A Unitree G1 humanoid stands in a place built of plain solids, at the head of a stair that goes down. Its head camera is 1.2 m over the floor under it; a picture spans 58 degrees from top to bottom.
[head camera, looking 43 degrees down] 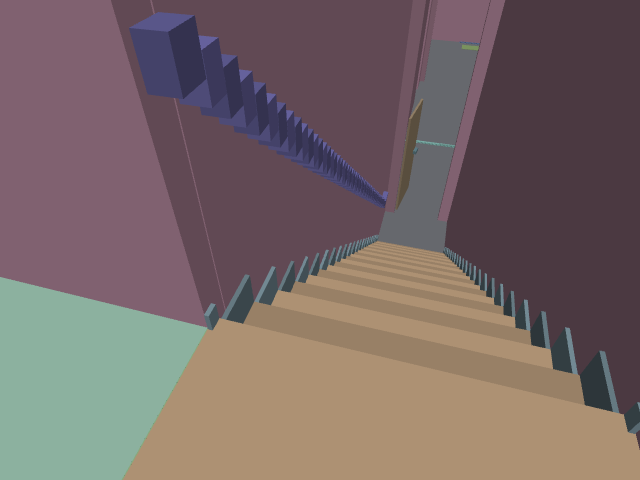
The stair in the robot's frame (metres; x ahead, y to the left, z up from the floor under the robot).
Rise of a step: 0.21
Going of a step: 0.25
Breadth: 1.29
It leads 16 degrees to the right of straight ahead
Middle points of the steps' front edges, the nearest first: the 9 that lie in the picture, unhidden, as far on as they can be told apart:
0.73 -0.26 0.00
0.97 -0.33 -0.21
1.22 -0.40 -0.42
1.46 -0.46 -0.63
1.70 -0.53 -0.84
1.94 -0.60 -1.05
2.19 -0.67 -1.26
2.43 -0.73 -1.47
2.67 -0.80 -1.68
